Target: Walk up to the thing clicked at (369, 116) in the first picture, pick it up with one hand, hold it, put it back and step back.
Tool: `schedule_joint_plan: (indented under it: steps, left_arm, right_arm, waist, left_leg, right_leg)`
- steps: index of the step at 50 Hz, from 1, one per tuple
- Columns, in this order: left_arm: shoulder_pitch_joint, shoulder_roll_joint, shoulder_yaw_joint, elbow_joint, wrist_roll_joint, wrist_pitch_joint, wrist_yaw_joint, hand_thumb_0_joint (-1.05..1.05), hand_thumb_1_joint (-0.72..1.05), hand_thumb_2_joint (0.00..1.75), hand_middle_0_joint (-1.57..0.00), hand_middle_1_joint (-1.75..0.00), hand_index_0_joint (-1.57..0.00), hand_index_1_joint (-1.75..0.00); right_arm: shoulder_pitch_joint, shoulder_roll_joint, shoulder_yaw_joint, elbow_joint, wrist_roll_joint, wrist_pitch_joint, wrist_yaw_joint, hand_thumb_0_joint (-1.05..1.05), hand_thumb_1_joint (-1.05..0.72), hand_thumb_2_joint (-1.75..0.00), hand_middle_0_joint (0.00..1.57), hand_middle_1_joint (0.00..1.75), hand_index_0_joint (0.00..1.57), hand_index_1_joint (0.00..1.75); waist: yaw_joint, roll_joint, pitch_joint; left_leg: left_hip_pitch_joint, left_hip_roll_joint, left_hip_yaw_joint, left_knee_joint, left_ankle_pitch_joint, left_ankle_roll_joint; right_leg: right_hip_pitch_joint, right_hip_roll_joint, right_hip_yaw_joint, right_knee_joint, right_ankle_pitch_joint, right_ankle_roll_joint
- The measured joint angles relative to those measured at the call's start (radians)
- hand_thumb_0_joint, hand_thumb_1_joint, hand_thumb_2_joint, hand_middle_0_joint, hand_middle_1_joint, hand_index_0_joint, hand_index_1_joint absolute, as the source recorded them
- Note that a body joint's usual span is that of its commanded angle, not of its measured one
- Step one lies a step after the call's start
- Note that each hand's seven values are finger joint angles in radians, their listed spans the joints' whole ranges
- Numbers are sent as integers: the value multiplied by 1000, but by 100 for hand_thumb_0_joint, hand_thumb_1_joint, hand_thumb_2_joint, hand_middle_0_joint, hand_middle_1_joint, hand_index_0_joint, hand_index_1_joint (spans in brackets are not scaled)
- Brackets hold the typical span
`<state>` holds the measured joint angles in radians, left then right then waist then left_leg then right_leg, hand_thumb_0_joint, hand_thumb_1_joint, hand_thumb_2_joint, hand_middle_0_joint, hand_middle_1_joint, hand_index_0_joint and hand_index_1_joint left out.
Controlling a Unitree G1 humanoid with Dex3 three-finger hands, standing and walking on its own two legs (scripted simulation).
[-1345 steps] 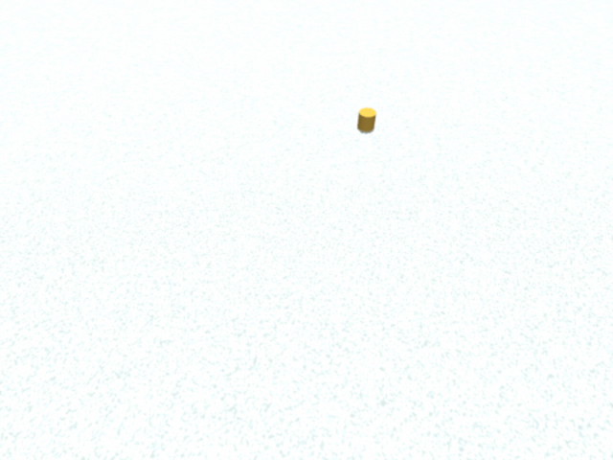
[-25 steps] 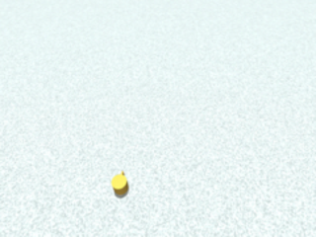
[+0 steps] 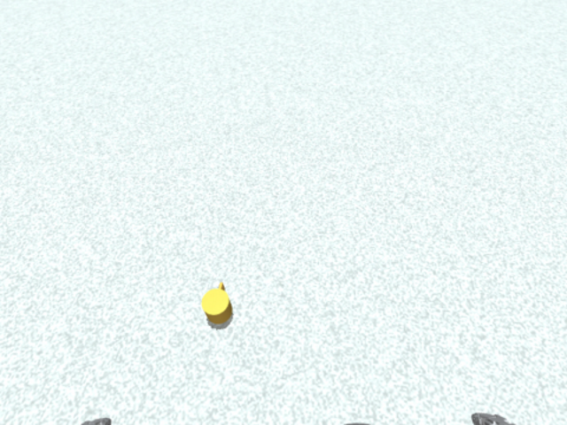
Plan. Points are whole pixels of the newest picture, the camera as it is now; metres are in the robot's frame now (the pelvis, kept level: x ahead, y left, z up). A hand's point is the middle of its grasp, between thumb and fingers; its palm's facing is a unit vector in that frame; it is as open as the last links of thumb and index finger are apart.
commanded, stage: walk up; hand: left
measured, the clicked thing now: (218, 301) +0.57 +0.24 -0.73
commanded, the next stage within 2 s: none
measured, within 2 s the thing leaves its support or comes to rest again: neither
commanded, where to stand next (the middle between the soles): +0.16 +0.01 m, yaw -1 degrees
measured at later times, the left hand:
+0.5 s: hand out of the picture +0.04 +0.30 -0.18, palm faces -0.02 -0.92 -0.39, open 7.3 cm
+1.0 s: hand out of the picture -0.10 +0.27 -0.14, palm faces -0.05 -0.91 -0.41, open 7.3 cm
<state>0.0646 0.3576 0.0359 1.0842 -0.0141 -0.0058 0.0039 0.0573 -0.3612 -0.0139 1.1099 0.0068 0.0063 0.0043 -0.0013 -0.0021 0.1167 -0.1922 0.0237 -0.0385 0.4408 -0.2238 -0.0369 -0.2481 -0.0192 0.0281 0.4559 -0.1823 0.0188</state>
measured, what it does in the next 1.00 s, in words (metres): walks backwards: left foot, then right foot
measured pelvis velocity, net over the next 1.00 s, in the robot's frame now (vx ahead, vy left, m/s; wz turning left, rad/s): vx -0.22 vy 0.01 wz -0.05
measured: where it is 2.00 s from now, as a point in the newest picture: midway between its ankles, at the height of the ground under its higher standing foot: outside the picture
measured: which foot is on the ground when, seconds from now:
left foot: down 0.00-0.20, up 0.22-0.40, down 0.42-0.86, up 0.88-1.00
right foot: down 0.00-0.44, up 0.46-0.78, down 0.80-1.00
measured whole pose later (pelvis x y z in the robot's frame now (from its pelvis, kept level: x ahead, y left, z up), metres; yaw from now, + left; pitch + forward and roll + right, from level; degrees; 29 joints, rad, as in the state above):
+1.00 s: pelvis -0.22 +0.01 -0.01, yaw -3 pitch -2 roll +3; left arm 0.13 0.35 0.06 0.83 0.04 0.05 0.01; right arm 0.09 -0.38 -0.04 0.87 0.01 0.04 -0.03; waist 0.02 -0.02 0.15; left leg -0.43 -0.09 -0.10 1.07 -0.54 0.00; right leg -0.29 0.00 0.06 0.63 -0.31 -0.04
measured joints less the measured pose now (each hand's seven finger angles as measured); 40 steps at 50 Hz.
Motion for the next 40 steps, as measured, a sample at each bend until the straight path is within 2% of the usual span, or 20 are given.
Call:
schedule_joint_plan:
  steps: [8,10,12,14,16,19,21,22,24,26,28,31,36,38,40]
  left_arm:
    - [-56,36,10,-65,11,35,5,1,91,90,-20,-30,-21,-30]
    - [-55,33,13,-76,15,38,2,1,91,90,-20,-30,-21,-30]
    - [-54,25,14,-88,22,41,-1,1,91,90,-20,-30,-21,-30]
    - [-52,17,14,-104,34,44,-2,1,91,90,-20,-30,-21,-30]
    - [-51,11,16,-120,44,50,1,1,91,90,-21,-30,-21,-30]
    - [-57,16,18,-146,55,59,6,1,91,90,-21,-30,-21,-30]
    - [-63,28,20,-169,49,63,10,1,90,90,-21,-30,-21,-30]
    - [-73,40,24,-178,43,65,13,1,90,90,-21,-30,-21,-30]
    - [-71,50,35,-190,34,68,26,1,91,90,-21,-30,-21,-30]
    - [-48,44,37,-186,35,72,36,1,91,90,-20,-30,-21,-30]
    - [-28,38,35,-177,30,80,34,1,91,90,-20,-30,-21,-30]
    - [2,31,34,-190,30,78,26,1,91,90,-20,-30,-21,-30]
    - [40,34,38,-205,38,70,20,1,91,90,-20,-30,-21,-30]
    - [48,37,40,-207,38,67,17,1,91,90,-20,-30,-21,-30]
    - [55,37,41,-205,40,60,15,1,91,90,-20,-30,-21,-30]
  right_arm:
    - [-55,-34,-25,-62,1,30,-5,0,-91,-90,20,30,20,30]
    - [-56,-44,-29,-75,1,37,-6,0,-91,-90,20,30,20,30]
    - [-54,-56,-34,-88,-2,43,-6,0,-91,-90,20,29,20,30]
    - [-41,-61,-39,-104,-9,48,-4,0,-91,-90,20,29,20,30]
    - [-18,-62,-43,-118,-9,49,4,0,-91,-90,20,29,20,30]
    - [34,-56,-42,-127,-8,43,9,0,-91,-90,20,29,20,30]
    - [72,-52,-43,-126,-17,36,7,0,-91,-90,20,29,20,30]
    - [80,-37,-47,-119,-28,35,2,0,-91,-90,20,29,20,30]
    - [93,-10,-44,-110,-47,44,2,0,-91,-90,20,29,20,30]
    - [114,4,-39,-114,-53,49,2,0,-91,-90,20,29,20,30]
    - [132,15,-36,-117,-59,47,-6,0,-91,-90,20,30,21,30]
    - [132,17,-36,-132,-49,40,-21,0,-90,-90,20,30,21,30]
    - [92,11,-43,-188,-33,20,-39,0,-90,-90,21,30,21,30]
    - [72,4,-40,-209,-29,18,-39,0,-90,-90,21,30,21,30]
    - [51,-5,-37,-223,-24,23,-36,0,-90,-90,21,30,21,30]
  waist:
    - [-6,-7,71]
    - [-11,5,74]
    - [-13,14,80]
    - [-7,6,84]
    - [-8,-1,78]
    - [-18,-12,56]
    - [-30,-21,43]
    - [-30,-51,57]
    - [-17,-83,85]
    - [-36,-65,84]
    - [-47,-55,70]
    - [-34,-44,67]
    - [-16,-34,89]
    - [-10,-32,92]
    - [-2,-27,89]
  left_leg:
    - [-98,-9,5,115,-14,3]
    - [-130,-6,-2,162,-28,17]
    - [-170,-25,-15,261,-127,40]
    - [-206,-65,-11,406,-236,52]
    - [-214,-87,1,494,-267,57]
    - [-159,-76,26,446,-258,55]
    - [-79,-60,30,278,-222,56]
    - [-70,-78,39,261,-232,60]
    - [-68,-83,62,274,-217,69]
    - [-70,-59,48,262,-192,74]
    - [-68,-48,38,214,-152,74]
    - [-76,-35,49,163,-107,76]
    - [-113,-22,76,176,-84,73]
    - [-135,-16,91,204,-86,67]
    - [-161,-7,104,245,-95,58]
  right_leg:
    - [-108,-3,10,129,-18,-6]
    - [-129,1,4,156,-22,-11]
    - [-145,-2,2,176,-20,-11]
    - [-164,-16,18,182,-8,-10]
    - [-183,-28,25,171,12,-8]
    - [-226,-42,20,165,40,10]
    - [-268,-51,13,195,42,24]
    - [-287,-58,38,229,22,10]
    - [-314,3,114,357,-176,-13]
    - [-323,85,131,511,-300,-18]
    - [-320,134,136,637,-311,-21]
    - [-280,150,122,718,-290,-15]
    - [-132,94,85,520,-298,6]
    - [-73,65,60,390,-286,1]
    - [-9,46,36,232,-227,-13]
